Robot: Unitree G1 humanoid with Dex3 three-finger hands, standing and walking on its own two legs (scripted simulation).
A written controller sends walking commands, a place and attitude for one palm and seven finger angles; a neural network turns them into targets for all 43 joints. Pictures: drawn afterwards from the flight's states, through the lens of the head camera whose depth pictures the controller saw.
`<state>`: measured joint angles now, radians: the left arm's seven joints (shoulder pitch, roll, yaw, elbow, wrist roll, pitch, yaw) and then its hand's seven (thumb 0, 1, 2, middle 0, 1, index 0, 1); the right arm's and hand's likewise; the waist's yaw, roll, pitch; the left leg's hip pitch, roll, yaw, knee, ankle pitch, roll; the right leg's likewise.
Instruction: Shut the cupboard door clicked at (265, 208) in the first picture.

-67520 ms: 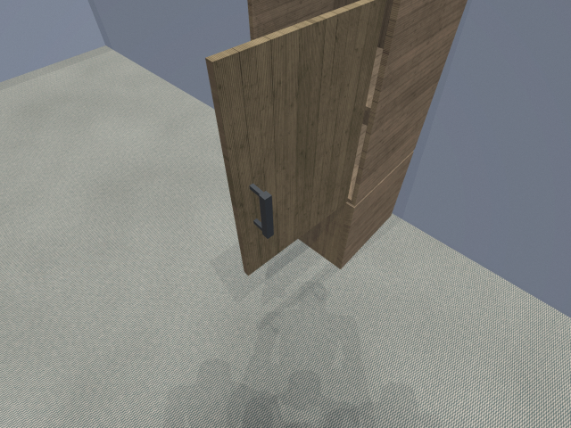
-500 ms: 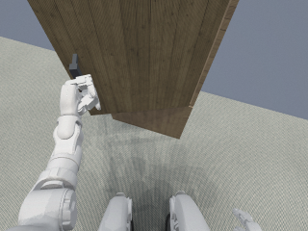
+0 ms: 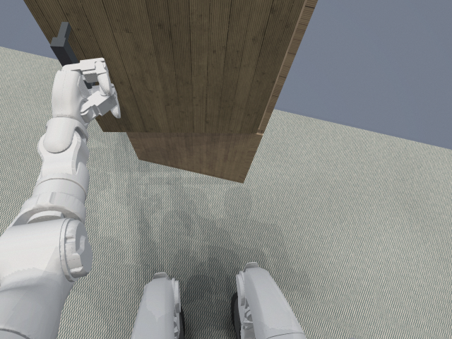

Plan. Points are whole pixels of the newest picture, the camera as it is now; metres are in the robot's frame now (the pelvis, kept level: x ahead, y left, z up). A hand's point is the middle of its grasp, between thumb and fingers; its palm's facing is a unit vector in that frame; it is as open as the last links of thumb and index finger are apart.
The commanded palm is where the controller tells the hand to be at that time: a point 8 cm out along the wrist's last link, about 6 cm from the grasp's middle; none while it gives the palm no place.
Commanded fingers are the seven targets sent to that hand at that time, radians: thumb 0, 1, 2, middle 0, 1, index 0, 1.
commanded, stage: push the door shut along its arc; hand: left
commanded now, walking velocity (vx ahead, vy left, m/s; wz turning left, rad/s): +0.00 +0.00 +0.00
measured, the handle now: (78, 65) +0.58 +0.21 +0.06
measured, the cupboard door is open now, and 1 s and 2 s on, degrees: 14 2 1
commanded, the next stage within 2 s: pull the fist back off the door in 0.80 s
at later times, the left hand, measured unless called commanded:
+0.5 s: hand (129, 69) +0.57 +0.12 +0.06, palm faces -0.22 -0.98 -0.02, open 3.1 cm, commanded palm +0.57 +0.16 +0.06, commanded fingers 0.00 0.90 0.90 -1.30 -1.50 -1.30 -1.50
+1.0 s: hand (134, 46) +0.62 +0.11 +0.06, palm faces -0.05 -0.99 +0.12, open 3.2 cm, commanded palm +0.61 +0.11 +0.06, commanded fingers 0.00 0.90 0.90 -1.30 -1.50 -1.30 -1.50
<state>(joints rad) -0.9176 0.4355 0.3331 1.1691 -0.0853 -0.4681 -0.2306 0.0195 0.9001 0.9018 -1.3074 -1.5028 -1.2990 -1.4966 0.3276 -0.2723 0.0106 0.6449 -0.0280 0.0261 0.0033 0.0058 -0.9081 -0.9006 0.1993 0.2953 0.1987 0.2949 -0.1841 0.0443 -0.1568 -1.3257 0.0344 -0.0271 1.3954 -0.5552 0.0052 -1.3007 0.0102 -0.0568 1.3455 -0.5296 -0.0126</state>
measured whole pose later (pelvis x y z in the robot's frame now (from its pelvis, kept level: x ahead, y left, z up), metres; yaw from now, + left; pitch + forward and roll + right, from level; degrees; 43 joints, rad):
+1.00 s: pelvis +0.00 +0.01 -0.03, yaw -3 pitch +35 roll -6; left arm -1.35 0.59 0.40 1.29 -0.01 -0.24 -0.15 0.04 0.89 0.93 -1.30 -1.50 -1.30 -1.50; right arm 0.40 -0.26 0.06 0.63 -0.08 -0.03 0.03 0.00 -0.91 -0.90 0.20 0.30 0.20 0.29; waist -0.30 0.07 -0.14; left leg -1.55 0.06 -0.06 1.51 -0.59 0.01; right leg -1.50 0.04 -0.08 1.42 -0.53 -0.01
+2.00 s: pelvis +0.02 +0.00 +0.02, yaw +0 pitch +27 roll -1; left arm -0.85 0.21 0.28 1.10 0.03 -0.57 0.18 0.02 0.90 0.90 -1.30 -1.50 -1.30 -1.50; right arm 0.29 -0.21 -0.01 0.62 -0.08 0.07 0.07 0.00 -0.91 -0.90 0.20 0.29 0.20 0.29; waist -0.17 0.04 -0.17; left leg -1.23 0.03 0.00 1.31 -0.56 0.00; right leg -1.22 0.01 -0.03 1.29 -0.54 -0.01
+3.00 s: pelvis +0.07 +0.00 +0.15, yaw +2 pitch -2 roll +0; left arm 0.37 0.32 0.25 -0.25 -0.06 -0.03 0.09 0.02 0.89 0.90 -0.58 -0.71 -0.58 -0.70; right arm 0.19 -0.21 0.05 0.60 0.01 -0.05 -0.08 0.01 -0.91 -0.90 0.20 0.30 0.20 0.30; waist 0.07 0.07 -0.02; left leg -0.13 0.00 0.00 0.45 -0.28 0.00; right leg -0.13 0.00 -0.03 0.45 -0.28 -0.01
